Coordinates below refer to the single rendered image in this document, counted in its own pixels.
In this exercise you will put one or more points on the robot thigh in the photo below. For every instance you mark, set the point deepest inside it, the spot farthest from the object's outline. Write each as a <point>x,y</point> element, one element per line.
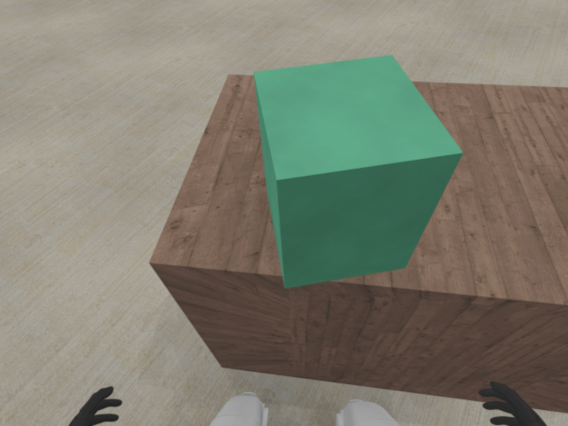
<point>364,413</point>
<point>242,411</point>

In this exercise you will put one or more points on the right robot hand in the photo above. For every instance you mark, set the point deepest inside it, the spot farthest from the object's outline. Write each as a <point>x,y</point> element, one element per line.
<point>522,412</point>

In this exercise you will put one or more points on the robot left thigh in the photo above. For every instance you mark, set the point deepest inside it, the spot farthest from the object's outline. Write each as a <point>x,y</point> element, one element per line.
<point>242,411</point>

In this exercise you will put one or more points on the carton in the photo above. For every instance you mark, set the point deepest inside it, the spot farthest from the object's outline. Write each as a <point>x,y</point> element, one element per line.
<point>355,163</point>

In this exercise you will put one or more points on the left robot hand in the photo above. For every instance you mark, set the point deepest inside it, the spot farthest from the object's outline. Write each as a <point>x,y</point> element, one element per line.
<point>97,402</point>

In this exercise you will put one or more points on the robot right thigh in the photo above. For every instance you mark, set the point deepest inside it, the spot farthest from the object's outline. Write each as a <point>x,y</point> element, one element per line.
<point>364,413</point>

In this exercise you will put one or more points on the pedestal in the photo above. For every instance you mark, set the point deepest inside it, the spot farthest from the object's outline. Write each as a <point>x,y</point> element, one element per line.
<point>484,296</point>

